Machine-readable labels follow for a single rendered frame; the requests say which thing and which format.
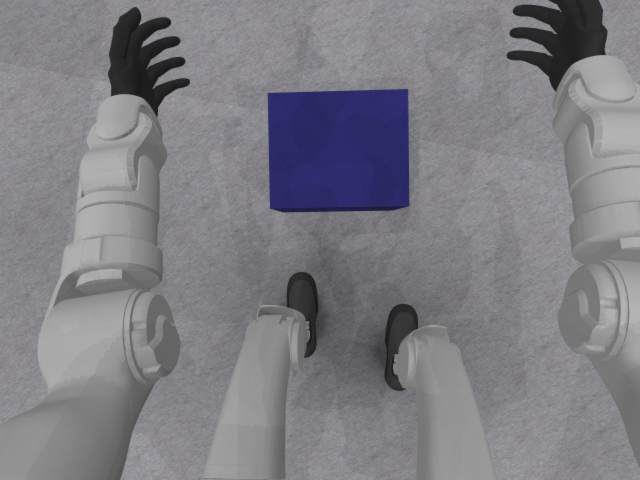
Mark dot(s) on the robot right shin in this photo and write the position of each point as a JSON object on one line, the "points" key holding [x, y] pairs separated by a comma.
{"points": [[432, 330]]}

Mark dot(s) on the carton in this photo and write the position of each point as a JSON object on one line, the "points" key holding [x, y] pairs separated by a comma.
{"points": [[338, 150]]}

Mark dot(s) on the right robot upper arm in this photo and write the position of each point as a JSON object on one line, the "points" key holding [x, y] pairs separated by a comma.
{"points": [[600, 318]]}

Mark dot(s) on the left robot upper arm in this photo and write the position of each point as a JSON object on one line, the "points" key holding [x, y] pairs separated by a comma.
{"points": [[100, 356]]}

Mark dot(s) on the left robot thigh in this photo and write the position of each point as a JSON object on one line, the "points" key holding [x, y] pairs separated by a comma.
{"points": [[249, 439]]}

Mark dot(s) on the right robot hand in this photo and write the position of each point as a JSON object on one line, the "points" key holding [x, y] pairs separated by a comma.
{"points": [[580, 34]]}

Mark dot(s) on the left robot hand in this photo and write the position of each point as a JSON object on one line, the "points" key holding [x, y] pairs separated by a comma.
{"points": [[128, 73]]}

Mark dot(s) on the robot right forearm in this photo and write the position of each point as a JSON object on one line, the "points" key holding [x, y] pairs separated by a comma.
{"points": [[597, 108]]}

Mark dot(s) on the robot left forearm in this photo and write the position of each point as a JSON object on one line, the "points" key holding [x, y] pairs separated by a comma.
{"points": [[117, 211]]}

